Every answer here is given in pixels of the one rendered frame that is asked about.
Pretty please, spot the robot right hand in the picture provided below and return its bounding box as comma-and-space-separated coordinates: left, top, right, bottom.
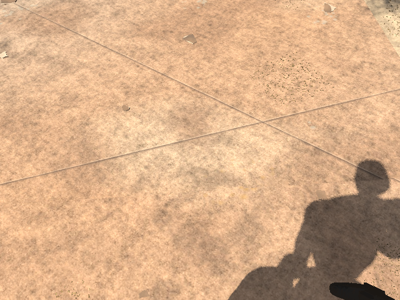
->
329, 282, 395, 300

